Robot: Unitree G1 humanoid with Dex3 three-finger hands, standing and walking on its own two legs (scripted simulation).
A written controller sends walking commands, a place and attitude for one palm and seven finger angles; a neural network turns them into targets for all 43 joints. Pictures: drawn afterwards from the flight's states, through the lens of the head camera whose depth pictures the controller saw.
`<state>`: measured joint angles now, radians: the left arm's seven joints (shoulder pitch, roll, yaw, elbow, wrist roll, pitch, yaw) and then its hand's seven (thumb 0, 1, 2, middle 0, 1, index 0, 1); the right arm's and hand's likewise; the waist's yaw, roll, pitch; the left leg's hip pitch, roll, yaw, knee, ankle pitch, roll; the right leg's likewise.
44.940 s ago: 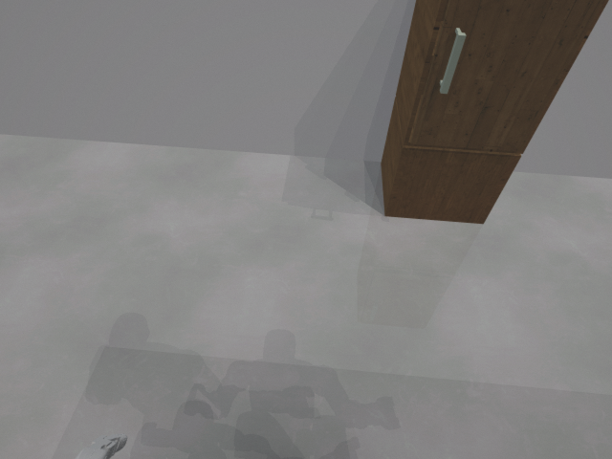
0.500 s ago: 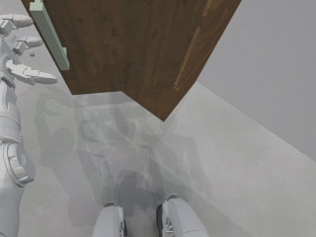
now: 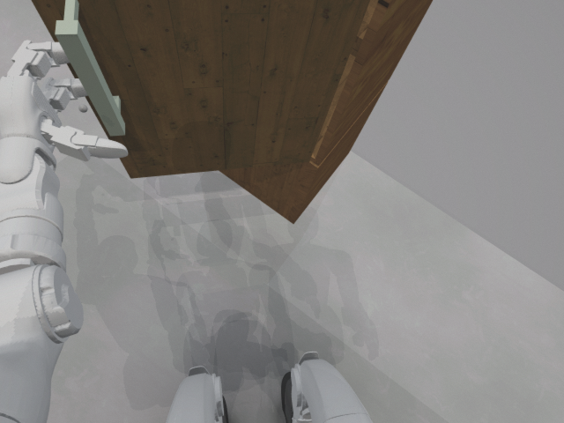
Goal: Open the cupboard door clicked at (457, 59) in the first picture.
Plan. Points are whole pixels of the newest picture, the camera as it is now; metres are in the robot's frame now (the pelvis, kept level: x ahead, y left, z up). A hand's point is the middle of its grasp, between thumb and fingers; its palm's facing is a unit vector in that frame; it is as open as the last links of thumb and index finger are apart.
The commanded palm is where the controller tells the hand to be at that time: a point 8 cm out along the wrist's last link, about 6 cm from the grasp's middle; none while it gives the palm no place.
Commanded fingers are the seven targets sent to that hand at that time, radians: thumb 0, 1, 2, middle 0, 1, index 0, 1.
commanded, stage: slide the fingers in behind the handle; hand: left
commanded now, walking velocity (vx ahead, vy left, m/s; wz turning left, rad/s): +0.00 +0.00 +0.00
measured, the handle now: (97, 75) +0.58 +0.20 +0.06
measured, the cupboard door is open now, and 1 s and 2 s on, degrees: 46 46 47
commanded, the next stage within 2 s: close the thumb around the handle in 0.90 s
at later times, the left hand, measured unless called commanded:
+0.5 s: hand (113, 106) +0.53 +0.18 +0.06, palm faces +0.09 -1.00 -0.01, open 14.0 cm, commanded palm +0.50 +0.22 +0.06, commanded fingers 0.00 -0.50 0.30 -0.30 -1.20 -0.30 -1.20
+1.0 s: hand (116, 104) +0.53 +0.18 +0.06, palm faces +0.08 -1.00 -0.02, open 14.0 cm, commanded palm +0.50 +0.22 +0.06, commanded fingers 0.00 -0.44 0.32 -0.30 -1.21 -0.30 -1.21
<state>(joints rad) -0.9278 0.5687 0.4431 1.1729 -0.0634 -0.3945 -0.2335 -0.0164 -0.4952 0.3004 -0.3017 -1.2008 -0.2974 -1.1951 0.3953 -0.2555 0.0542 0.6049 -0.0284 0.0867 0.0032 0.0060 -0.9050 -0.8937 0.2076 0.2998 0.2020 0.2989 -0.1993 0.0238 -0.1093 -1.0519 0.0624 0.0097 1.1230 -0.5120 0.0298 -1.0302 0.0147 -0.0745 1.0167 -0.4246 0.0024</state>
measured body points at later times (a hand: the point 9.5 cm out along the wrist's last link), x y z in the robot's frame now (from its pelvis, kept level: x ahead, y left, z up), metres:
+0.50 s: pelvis +0.00 -0.01 +0.00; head +0.15 +0.02 +0.42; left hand +0.51 +0.23 +0.06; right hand -0.01 -0.26 -0.11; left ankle +0.00 +0.10 -0.66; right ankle +0.02 -0.13 -0.66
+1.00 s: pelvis +0.00 -0.01 +0.00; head +0.15 +0.02 +0.42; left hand +0.52 +0.23 +0.06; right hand -0.01 -0.26 -0.11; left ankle +0.00 +0.10 -0.66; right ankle +0.02 -0.13 -0.66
